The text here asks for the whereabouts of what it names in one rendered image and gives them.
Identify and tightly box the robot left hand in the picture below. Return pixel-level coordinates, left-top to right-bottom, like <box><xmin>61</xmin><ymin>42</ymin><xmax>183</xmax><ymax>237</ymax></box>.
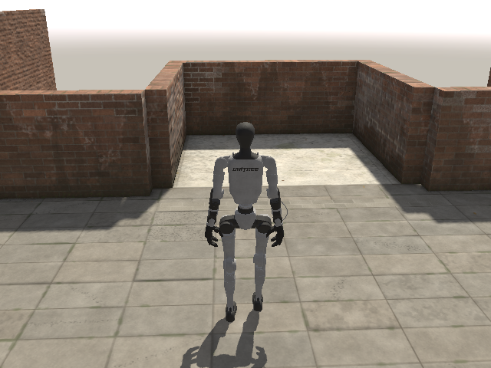
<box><xmin>205</xmin><ymin>225</ymin><xmax>223</xmax><ymax>247</ymax></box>

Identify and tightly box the left robot upper arm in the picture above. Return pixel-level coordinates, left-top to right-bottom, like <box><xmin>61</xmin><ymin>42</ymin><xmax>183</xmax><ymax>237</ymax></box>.
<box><xmin>212</xmin><ymin>156</ymin><xmax>229</xmax><ymax>199</ymax></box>

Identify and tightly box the left robot forearm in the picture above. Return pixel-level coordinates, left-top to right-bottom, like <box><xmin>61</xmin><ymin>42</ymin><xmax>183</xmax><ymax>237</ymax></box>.
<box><xmin>206</xmin><ymin>188</ymin><xmax>220</xmax><ymax>227</ymax></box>

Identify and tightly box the left robot thigh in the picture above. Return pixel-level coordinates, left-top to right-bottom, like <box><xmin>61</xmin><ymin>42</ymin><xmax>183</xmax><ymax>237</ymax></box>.
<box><xmin>219</xmin><ymin>215</ymin><xmax>236</xmax><ymax>273</ymax></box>

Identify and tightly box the robot head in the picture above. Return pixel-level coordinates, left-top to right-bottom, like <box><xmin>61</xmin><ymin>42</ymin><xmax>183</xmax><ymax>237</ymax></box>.
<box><xmin>232</xmin><ymin>122</ymin><xmax>259</xmax><ymax>159</ymax></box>

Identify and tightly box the right robot forearm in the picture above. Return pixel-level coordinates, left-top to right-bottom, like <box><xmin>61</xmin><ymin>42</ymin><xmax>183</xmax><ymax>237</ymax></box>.
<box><xmin>270</xmin><ymin>187</ymin><xmax>283</xmax><ymax>227</ymax></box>

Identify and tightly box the right robot upper arm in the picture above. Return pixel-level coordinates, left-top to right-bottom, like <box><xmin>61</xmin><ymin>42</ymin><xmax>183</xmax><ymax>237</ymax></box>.
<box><xmin>262</xmin><ymin>155</ymin><xmax>278</xmax><ymax>199</ymax></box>

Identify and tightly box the robot right hand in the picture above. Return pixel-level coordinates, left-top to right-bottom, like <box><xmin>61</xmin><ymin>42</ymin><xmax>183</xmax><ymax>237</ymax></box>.
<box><xmin>266</xmin><ymin>225</ymin><xmax>284</xmax><ymax>247</ymax></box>

